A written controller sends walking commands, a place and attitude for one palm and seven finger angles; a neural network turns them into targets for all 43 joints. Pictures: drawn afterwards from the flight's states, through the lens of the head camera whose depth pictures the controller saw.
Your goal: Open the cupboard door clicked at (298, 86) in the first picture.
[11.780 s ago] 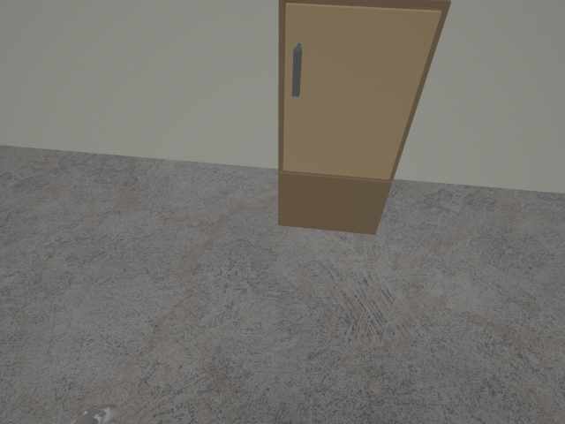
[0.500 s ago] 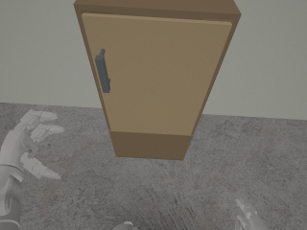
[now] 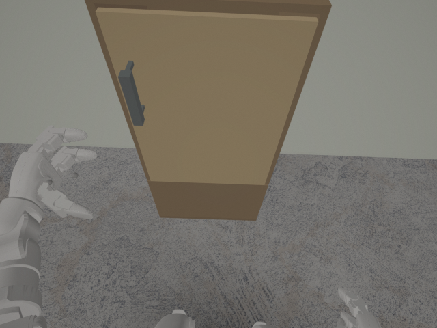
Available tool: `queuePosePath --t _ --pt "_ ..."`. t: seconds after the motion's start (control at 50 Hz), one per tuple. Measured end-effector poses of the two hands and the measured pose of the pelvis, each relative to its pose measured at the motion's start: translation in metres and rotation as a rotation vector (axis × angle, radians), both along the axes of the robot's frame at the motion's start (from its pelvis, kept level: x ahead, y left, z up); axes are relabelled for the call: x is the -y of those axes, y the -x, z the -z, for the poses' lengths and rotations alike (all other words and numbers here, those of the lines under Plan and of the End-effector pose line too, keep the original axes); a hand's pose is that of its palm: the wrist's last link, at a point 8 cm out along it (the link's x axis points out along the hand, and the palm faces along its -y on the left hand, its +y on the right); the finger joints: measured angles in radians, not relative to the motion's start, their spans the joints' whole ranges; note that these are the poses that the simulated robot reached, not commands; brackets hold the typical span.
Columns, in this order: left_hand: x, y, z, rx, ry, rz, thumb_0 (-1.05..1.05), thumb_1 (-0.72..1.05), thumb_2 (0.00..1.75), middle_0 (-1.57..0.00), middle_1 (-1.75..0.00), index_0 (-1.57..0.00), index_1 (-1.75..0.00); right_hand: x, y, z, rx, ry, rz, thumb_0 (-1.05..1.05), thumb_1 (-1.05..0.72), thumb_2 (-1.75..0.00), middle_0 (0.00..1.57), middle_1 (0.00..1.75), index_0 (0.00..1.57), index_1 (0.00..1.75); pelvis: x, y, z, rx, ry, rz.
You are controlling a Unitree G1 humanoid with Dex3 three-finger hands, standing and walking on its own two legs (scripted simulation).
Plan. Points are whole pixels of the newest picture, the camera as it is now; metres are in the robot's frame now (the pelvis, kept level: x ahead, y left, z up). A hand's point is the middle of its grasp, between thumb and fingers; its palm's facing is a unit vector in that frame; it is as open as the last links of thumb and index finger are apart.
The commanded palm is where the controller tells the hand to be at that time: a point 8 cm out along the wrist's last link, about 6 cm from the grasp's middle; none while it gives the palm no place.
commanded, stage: move the hooked fingers beside the handle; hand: left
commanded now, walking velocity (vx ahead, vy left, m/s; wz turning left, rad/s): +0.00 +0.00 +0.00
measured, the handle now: (134, 94) +0.59 +0.22 +0.06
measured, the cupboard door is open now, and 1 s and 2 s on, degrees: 0 0 0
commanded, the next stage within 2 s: none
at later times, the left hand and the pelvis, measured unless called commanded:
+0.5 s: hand (85, 147) +0.42 +0.27 +0.07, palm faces -0.01 -1.00 -0.01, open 14.0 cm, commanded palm +0.40 +0.32 +0.07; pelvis +0.01 +0.01 +0.00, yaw -2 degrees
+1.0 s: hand (98, 121) +0.49 +0.27 +0.07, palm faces -0.01 -1.00 -0.01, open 14.0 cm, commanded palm +0.48 +0.32 +0.07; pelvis +0.00 +0.03 -0.02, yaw -2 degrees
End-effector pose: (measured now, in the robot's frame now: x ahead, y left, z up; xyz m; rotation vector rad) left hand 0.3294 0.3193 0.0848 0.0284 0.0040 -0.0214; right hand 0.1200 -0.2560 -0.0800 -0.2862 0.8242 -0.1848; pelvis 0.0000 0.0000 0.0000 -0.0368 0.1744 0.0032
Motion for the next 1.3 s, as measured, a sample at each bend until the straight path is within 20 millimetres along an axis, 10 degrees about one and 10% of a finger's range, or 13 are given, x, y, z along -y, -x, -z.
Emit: queuePosePath --t 0.64,1.3 --pt "-0.014 -0.083 0.010 -0.012 0.023 -0.032 -0.01 -0.50 0.30 -0.30 -1.20 -0.30 -1.20 -0.008 0.055 0.015 -0.242 0.015 0.110 0.01 -0.90 -0.90 0.21 0.30 0.21 0.30 -0.019 -0.008 0.008 -0.085 0.014 0.026" --pt "0.006 -0.195 0.015 -0.040 0.028 -0.010 -0.01 -0.50 0.30 -0.30 -1.20 -0.30 -1.20 -0.017 0.155 0.022 -0.610 0.046 0.254 0.00 -0.90 -0.90 0.21 0.30 0.21 0.30 -0.026 -0.011 0.024 -0.225 0.040 0.040"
